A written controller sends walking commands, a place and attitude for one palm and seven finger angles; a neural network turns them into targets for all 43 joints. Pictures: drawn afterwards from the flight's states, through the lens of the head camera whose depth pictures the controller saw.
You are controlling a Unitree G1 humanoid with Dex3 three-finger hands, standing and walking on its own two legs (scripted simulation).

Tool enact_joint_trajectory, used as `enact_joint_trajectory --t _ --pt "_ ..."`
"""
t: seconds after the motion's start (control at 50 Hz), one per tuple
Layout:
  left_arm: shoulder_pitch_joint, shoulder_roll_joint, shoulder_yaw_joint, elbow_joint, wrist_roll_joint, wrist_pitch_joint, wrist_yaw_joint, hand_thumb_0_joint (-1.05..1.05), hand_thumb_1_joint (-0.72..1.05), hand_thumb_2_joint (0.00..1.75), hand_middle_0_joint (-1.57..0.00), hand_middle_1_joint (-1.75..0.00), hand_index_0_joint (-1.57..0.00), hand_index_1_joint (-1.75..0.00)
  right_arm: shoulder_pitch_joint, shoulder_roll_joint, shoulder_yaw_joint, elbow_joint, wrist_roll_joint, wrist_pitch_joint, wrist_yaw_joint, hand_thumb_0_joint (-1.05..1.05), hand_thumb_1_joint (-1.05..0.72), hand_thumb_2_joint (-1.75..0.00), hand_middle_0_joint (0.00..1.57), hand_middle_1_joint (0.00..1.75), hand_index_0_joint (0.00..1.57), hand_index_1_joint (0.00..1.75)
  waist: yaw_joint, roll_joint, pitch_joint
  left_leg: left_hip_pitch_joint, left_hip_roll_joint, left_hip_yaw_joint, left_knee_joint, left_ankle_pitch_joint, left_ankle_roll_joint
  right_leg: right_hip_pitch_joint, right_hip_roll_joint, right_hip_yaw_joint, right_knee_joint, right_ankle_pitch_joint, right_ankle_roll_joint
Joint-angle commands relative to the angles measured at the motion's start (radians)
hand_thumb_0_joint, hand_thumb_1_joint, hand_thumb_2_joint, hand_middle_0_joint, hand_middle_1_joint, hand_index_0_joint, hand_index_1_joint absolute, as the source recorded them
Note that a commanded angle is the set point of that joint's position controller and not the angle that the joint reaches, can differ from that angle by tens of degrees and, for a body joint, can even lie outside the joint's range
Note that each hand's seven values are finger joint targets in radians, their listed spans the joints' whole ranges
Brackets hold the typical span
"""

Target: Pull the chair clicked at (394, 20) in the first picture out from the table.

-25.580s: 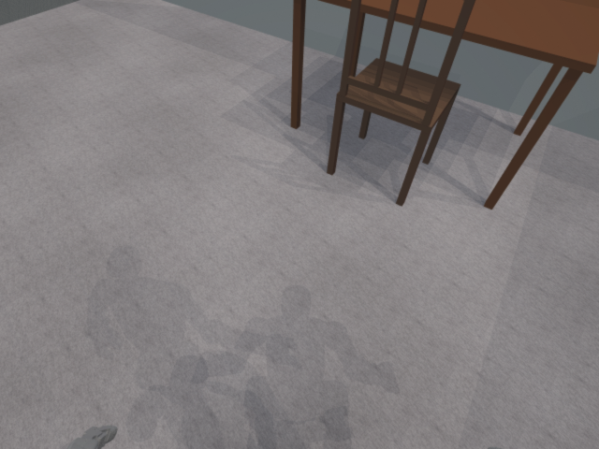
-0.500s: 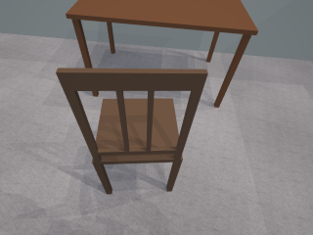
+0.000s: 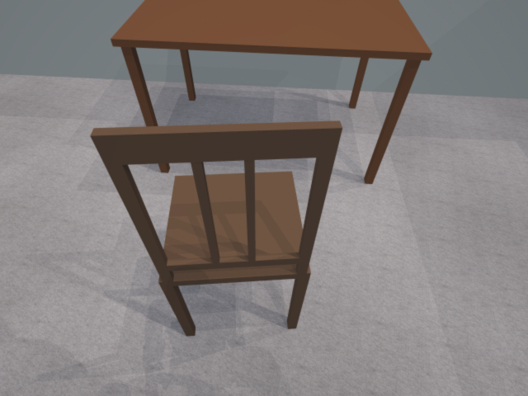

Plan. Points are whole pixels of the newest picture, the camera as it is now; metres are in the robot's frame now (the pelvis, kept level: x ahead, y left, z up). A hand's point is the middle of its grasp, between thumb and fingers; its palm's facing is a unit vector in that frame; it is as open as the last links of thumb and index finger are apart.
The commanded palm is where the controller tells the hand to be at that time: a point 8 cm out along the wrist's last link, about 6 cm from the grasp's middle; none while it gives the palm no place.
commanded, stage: let the arm hang, fingers relaxed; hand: left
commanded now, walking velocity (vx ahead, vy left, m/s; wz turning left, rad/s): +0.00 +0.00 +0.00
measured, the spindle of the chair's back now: (208, 218) +0.46 +0.15 -0.07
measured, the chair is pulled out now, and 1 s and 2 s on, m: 0.59 0.59 0.59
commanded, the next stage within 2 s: look to check the result in 0.18 s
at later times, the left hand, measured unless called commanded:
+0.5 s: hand out of the picture +0.01 +0.17 -0.17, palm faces +0.05 -0.98 -0.19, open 7.3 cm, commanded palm none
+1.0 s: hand out of the picture +0.01 +0.17 -0.17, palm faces +0.05 -0.98 -0.19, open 7.3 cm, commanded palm none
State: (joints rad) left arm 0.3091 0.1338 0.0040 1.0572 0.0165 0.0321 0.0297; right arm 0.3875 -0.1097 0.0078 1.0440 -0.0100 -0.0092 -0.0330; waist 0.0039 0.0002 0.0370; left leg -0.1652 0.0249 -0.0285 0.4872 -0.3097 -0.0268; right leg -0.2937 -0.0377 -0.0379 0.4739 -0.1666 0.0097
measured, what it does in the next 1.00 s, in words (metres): stands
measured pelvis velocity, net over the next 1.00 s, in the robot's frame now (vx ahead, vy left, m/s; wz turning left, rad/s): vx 0.01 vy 0.00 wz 0.01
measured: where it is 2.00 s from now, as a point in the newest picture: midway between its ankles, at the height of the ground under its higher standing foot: outside the picture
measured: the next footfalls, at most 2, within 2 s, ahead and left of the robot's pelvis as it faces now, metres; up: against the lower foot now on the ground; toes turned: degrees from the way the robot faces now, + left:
none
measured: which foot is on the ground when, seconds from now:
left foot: down 0.00-1.00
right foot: down 0.00-1.00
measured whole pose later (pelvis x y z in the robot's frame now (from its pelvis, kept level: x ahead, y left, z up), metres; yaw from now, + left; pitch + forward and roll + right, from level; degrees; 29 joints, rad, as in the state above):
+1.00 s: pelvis +0.01 +0.00 +0.00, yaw +0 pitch -1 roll +0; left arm 0.29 0.14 0.01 1.05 0.01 0.02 0.03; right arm 0.35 -0.12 0.01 1.06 -0.01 -0.01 -0.04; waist 0.01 0.00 0.06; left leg -0.13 0.02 -0.03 0.46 -0.31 -0.03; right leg -0.27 -0.04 -0.04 0.47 -0.18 0.01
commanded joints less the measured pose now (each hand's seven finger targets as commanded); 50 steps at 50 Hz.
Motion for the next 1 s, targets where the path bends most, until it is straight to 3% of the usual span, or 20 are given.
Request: enact_joint_trajectory --t 0.0,0.06,0.1,0.18,0.2,0.38,0.42,0.58,0.6,0.68,0.72,0.78,0.82,0.84,0.92,0.98 --pt "0.061 0.089 0.019 -0.038 -0.004 -0.019 0.003 0.0 0.9 0.9 -0.2 -0.3 -0.2 -0.3 0.101 -0.086 -0.019 -0.017 0.001 -0.014 -0.006 0.0 -0.9 -0.9 0.2 0.3 0.2 0.3 0.0 0.031 0.07 -0.153 0.054 -0.052 -0.135 0.039 0.075 0.071 -0.043 0.068 -0.088 -0.04 -0.059" --pt "0.062 0.092 0.022 -0.042 -0.003 -0.02 0.002 0.0 0.9 0.9 -0.2 -0.3 -0.2 -0.3 0.104 -0.088 -0.019 -0.021 0.0 -0.015 -0.004 0.0 -0.9 -0.9 0.2 0.3 0.2 0.3 -0.003 -0.009 0.038 -0.134 0.046 -0.042 -0.118 0.052 0.071 0.083 -0.054 0.073 -0.089 -0.041 -0.056" --pt "0.06 0.091 0.021 -0.043 -0.003 -0.019 0.003 0.0 0.9 0.9 -0.2 -0.3 -0.2 -0.3 0.095 -0.085 -0.02 -0.019 0.001 -0.012 -0.005 0.0 -0.9 -0.9 0.2 0.3 0.2 0.3 -0.002 -0.001 0.065 -0.14 0.045 -0.044 -0.123 0.043 0.074 0.068 -0.049 0.072 -0.098 -0.053 -0.058" --pt "0.059 0.09 0.023 -0.046 -0.005 -0.024 0.003 0.0 0.9 0.9 -0.2 -0.3 -0.2 -0.3 0.095 -0.088 -0.018 -0.018 0.002 -0.018 -0.006 0.0 -0.9 -0.9 0.2 0.3 0.2 0.3 -0.004 -0.008 0.016 -0.113 0.048 -0.042 -0.108 0.119 0.068 0.105 -0.059 0.069 -0.075 0.024 -0.058" --pt "0.059 0.089 0.02 -0.043 -0.005 -0.022 0.003 0.0 0.9 0.9 -0.2 -0.3 -0.2 -0.3 0.086 -0.086 -0.019 -0.017 0.002 -0.015 -0.007 0.0 -0.9 -0.9 0.2 0.3 0.2 0.3 -0.002 -0.004 0.042 -0.117 0.047 -0.043 -0.114 0.107 0.07 0.092 -0.054 0.068 -0.084 0.016 -0.061" --pt "0.05 0.095 0.022 -0.043 -0.006 -0.024 0.003 0.0 0.9 0.9 -0.2 -0.3 -0.2 -0.3 0.081 -0.093 -0.018 -0.01 0.003 -0.016 -0.006 0.0 -0.9 -0.9 0.2 0.3 0.2 0.3 -0.005 -0.002 0.029 -0.097 0.048 -0.039 -0.113 0.127 0.062 0.102 -0.06 0.069 -0.079 0.029 -0.059" --pt "0.048 0.094 0.022 -0.044 -0.005 -0.021 0.004 0.0 0.9 0.9 -0.2 -0.3 -0.2 -0.3 0.074 -0.093 -0.017 -0.009 0.002 -0.014 -0.006 0.0 -0.9 -0.9 0.2 0.3 0.2 0.3 -0.002 0.01 0.058 -0.117 0.05 -0.044 -0.123 0.104 0.066 0.095 -0.056 0.067 -0.086 0.008 -0.058" --pt "0.045 0.094 0.023 -0.044 -0.006 -0.022 0.002 0.0 0.9 0.9 -0.2 -0.3 -0.2 -0.3 0.078 -0.097 -0.015 -0.008 0.003 -0.02 -0.006 0.0 -0.9 -0.9 0.2 0.3 0.2 0.3 -0.001 0.021 0.028 -0.107 0.054 -0.05 -0.134 0.118 0.066 0.116 -0.057 0.063 -0.075 0.023 -0.056" --pt "0.046 0.092 0.021 -0.043 -0.006 -0.02 0.002 0.0 0.9 0.9 -0.2 -0.3 -0.2 -0.3 0.071 -0.098 -0.016 -0.008 0.003 -0.017 -0.008 0.0 -0.9 -0.9 0.2 0.3 0.2 0.3 0.001 0.026 0.056 -0.116 0.057 -0.051 -0.142 0.108 0.068 0.103 -0.049 0.06 -0.08 0.018 -0.058" --pt "0.049 0.092 0.023 -0.044 -0.006 -0.023 0.003 0.0 0.9 0.9 -0.2 -0.3 -0.2 -0.3 0.078 -0.101 -0.015 -0.007 0.004 -0.022 -0.007 0.0 -0.9 -0.9 0.2 0.3 0.2 0.3 0.001 0.0 0.02 -0.099 0.055 -0.051 -0.134 0.137 0.067 0.124 -0.06 0.058 -0.071 0.041 -0.055" --pt "0.047 0.092 0.023 -0.044 -0.006 -0.022 0.003 0.0 0.9 0.9 -0.2 -0.3 -0.2 -0.3 0.072 -0.099 -0.015 -0.005 0.004 -0.02 -0.008 0.0 -0.9 -0.9 0.2 0.3 0.2 0.3 0.002 0.013 0.049 -0.111 0.054 -0.05 -0.135 0.133 0.067 0.113 -0.058 0.06 -0.075 0.039 -0.057" --pt "0.05 0.093 0.023 -0.042 -0.006 -0.023 0.003 0.0 0.9 0.9 -0.2 -0.3 -0.2 -0.3 0.075 -0.096 -0.015 -0.003 0.004 -0.02 -0.007 0.0 -0.9 -0.9 0.2 0.3 0.2 0.3 0.0 0.01 0.029 -0.096 0.052 -0.046 -0.132 0.129 0.065 0.115 -0.061 0.062 -0.077 0.033 -0.056" --pt "0.049 0.092 0.023 -0.041 -0.006 -0.023 0.003 0.0 0.9 0.9 -0.2 -0.3 -0.2 -0.3 0.073 -0.097 -0.015 -0.002 0.004 -0.019 -0.007 0.0 -0.9 -0.9 0.2 0.3 0.2 0.3 0.002 0.023 0.05 -0.11 0.052 -0.046 -0.135 0.123 0.066 0.113 -0.059 0.061 -0.079 0.032 -0.057" --pt "0.049 0.097 0.023 -0.042 -0.006 -0.024 0.003 0.0 0.9 0.9 -0.2 -0.3 -0.2 -0.3 0.079 -0.095 -0.014 -0.002 0.004 -0.019 -0.006 0.0 -0.9 -0.9 0.2 0.3 0.2 0.3 0.001 -0.004 0.03 -0.102 0.049 -0.044 -0.127 0.136 0.064 0.124 -0.061 0.061 -0.075 0.044 -0.057" --pt "0.049 0.094 0.023 -0.042 -0.006 -0.024 0.004 0.0 0.9 0.9 -0.2 -0.3 -0.2 -0.3 0.073 -0.096 -0.015 0.002 0.005 -0.018 -0.007 0.0 -0.9 -0.9 0.2 0.3 0.2 0.3 0.0 0.014 0.049 -0.103 0.05 -0.041 -0.128 0.133 0.063 0.112 -0.059 0.065 -0.08 0.04 -0.059" --pt "0.049 0.093 0.024 -0.038 -0.006 -0.026 0.004 0.0 0.9 0.9 -0.2 -0.3 -0.2 -0.3 0.073 -0.095 -0.015 0.004 0.005 -0.019 -0.007 0.0 -0.9 -0.9 0.2 0.3 0.2 0.3 -0.002 -0.001 0.025 -0.08 0.05 -0.041 -0.126 0.145 0.063 0.113 -0.061 0.065 -0.077 0.046 -0.058"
